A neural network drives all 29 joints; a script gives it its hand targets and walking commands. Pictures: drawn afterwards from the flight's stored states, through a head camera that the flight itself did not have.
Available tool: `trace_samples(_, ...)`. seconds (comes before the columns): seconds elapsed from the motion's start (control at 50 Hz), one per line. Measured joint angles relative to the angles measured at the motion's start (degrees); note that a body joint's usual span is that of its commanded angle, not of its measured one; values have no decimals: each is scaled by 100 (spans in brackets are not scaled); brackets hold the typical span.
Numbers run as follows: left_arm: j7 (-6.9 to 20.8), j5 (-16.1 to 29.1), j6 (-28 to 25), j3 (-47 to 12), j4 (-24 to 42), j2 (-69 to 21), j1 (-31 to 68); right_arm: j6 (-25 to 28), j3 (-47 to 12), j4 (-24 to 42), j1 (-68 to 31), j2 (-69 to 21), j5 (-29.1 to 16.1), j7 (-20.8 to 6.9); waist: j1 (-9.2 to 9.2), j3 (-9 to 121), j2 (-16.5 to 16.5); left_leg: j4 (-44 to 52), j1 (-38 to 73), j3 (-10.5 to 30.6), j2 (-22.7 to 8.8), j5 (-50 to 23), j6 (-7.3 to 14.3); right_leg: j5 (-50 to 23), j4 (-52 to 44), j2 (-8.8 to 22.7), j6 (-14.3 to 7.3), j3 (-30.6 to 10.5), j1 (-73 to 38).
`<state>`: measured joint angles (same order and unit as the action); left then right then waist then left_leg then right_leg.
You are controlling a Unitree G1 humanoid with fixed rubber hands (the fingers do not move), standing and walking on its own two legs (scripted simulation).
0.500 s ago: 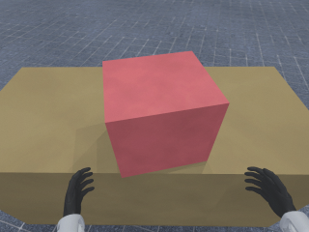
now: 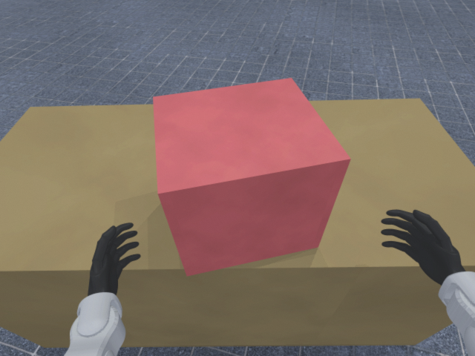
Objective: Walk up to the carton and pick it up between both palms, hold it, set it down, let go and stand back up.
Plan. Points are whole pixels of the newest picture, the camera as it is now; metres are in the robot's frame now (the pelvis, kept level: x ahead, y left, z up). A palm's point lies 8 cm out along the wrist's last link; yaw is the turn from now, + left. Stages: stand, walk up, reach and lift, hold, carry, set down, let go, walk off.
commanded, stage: reach and lift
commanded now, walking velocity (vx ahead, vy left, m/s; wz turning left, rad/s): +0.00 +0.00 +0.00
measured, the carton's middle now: (239, 175) +0.46 +0.04 +0.03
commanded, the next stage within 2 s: none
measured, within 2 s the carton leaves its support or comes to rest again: neither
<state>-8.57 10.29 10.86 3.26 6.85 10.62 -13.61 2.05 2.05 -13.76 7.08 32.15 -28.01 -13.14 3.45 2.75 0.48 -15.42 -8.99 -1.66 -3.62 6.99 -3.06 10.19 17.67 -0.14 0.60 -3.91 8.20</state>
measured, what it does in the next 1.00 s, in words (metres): stands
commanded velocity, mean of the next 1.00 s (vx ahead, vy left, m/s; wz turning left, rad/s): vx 0.00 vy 0.00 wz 0.00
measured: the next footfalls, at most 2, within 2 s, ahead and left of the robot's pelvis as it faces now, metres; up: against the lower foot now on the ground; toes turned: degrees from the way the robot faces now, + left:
none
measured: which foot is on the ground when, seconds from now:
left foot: down 0.00-1.00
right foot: down 0.00-1.00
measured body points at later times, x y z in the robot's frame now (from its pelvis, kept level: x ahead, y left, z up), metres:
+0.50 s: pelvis -0.01 +0.00 +0.00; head -0.01 +0.00 +0.45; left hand +0.29 +0.25 +0.13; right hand +0.34 -0.28 +0.13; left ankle +0.01 +0.15 -0.75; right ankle -0.01 -0.13 -0.75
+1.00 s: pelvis -0.01 +0.00 +0.00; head -0.02 -0.01 +0.45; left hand +0.34 +0.27 +0.18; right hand +0.40 -0.28 +0.20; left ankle +0.01 +0.15 -0.75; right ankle -0.01 -0.13 -0.75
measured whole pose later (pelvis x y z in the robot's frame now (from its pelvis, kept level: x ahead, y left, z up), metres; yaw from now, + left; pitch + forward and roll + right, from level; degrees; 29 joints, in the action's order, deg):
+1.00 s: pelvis -0.01 +0.00 +0.00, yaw -1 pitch +6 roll +0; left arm -6.7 12.0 44.7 13.5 -5.6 19.0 31.1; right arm -23.2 -3.7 -36.8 -42.0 43.6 -35.3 -12.5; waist 4.5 7.3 -0.8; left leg -19.1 -17.8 -1.2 -4.4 7.0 -3.1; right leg 8.5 19.0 -1.4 0.6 -4.7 16.3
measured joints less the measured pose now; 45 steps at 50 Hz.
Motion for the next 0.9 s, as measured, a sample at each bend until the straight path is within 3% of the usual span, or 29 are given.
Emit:
trace_samples(0.38, 165, 268, 1920, 552, 503, 323, 1521, -1541, 78, -57, -1638, 582, -353, 114, -28, 180, -56, -84, -343, -41, -36, -37, 0, -96, 55, -58, 2, -101, 374)
trace_samples(0.68, 237, 127, 2977, 970, 78, 491, 2979, -2124, -222, -989, -3275, 931, -594, 164, -56, 297, -86, -237, -589, 3, -73, 11, -13, -122, 82, -107, -7, -97, 563)
trace_samples(0.9, 219, 127, 3325, 1067, -831, 724, 4008, -2439, -460, -1877, -4416, 1102, -702, 102, 35, 435, -116, -326, -770, 29, -76, 11, -8, -142, 130, -119, -3, -90, 723)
